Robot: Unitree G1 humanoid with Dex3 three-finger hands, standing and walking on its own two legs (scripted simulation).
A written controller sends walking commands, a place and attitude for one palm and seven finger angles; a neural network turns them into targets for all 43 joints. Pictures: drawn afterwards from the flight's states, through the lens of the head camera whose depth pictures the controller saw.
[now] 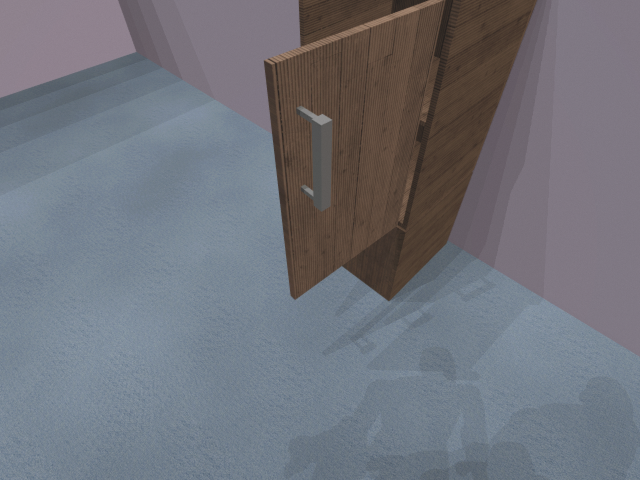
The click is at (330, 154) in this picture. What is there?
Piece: cupboard door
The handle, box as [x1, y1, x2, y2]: [296, 106, 331, 211]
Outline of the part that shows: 299,106 296,108 296,113 312,123 313,189 311,190 305,185 301,186 301,190 314,201 314,205 321,211 330,205 331,119 323,114 317,116 305,108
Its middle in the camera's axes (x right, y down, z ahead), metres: -0.01 -0.13 +0.65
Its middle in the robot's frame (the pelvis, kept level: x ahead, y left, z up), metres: +0.59 +0.05 +0.07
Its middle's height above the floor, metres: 0.85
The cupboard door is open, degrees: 86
